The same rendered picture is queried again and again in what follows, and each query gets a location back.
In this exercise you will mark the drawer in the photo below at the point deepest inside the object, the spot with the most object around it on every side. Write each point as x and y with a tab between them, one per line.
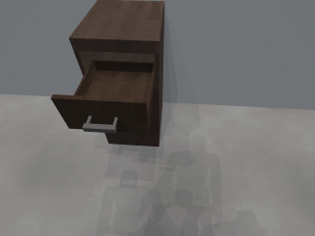
109	89

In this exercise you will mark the handle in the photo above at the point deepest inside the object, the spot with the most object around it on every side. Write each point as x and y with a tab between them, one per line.
100	128

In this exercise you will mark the cabinet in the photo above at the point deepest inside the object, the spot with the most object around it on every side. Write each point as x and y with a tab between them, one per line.
125	30

